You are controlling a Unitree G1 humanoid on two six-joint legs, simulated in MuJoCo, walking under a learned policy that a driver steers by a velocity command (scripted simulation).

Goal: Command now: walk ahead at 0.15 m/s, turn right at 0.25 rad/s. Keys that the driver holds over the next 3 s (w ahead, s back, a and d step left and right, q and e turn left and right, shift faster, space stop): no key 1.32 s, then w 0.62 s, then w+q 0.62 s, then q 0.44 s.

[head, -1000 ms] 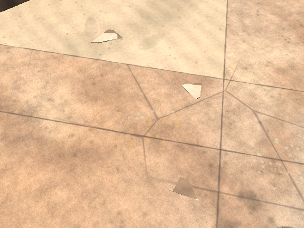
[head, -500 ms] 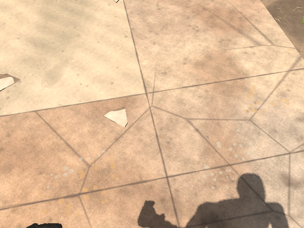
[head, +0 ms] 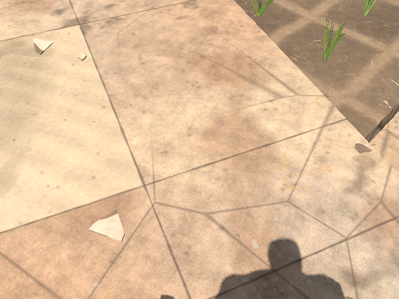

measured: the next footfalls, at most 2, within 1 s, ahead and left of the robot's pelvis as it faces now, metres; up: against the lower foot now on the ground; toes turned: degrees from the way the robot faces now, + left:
right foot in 0.26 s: +0.07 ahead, -0.14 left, +0.00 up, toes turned +2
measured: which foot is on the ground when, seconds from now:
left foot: down 0.00-1.00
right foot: up 0.00-0.24, down 0.26-1.00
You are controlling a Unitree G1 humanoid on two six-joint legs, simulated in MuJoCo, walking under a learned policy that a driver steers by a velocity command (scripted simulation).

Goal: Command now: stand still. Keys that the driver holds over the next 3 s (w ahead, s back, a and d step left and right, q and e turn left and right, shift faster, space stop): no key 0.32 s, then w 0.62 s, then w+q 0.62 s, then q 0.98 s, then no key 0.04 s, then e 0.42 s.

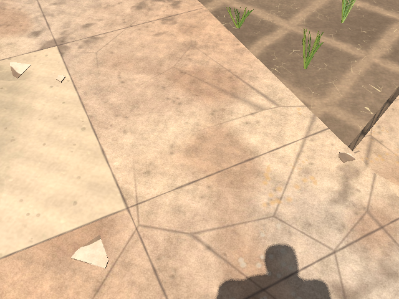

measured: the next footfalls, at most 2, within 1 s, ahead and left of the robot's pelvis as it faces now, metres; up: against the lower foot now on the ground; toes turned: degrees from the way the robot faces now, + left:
right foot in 1.00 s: +0.40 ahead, -0.10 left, +0.00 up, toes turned -1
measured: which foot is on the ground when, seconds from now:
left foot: down 0.00-1.00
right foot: down 0.00-0.56, up 0.58-0.98, down 1.00-1.00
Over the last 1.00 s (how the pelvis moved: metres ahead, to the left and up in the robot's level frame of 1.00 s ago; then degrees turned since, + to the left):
0.05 -0.03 0.00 -1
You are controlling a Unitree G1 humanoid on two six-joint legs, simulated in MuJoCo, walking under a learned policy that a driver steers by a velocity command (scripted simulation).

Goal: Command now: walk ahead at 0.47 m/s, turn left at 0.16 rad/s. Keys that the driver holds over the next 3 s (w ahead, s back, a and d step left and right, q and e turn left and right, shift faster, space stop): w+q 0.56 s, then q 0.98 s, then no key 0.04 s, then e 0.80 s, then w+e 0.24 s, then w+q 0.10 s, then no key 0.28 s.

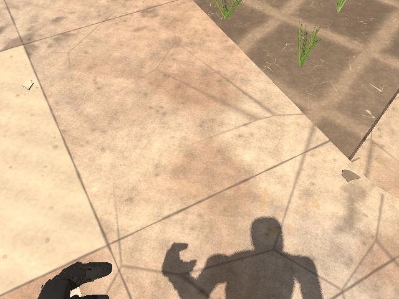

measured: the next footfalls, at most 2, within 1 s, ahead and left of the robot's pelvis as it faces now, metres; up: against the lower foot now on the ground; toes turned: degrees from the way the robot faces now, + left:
left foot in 0.56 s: +0.45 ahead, +0.17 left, +0.00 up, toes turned +20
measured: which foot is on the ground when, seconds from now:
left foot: down 0.00-0.00, up 0.02-0.54, down 0.56-1.00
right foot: down 0.00-0.56, up 0.58-1.00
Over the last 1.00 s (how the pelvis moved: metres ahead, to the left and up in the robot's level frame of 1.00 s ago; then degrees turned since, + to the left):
0.22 0.00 -0.02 1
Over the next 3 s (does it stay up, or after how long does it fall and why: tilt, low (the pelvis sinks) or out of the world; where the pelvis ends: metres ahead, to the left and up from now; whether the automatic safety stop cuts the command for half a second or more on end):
stays up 0.67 0.17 0.01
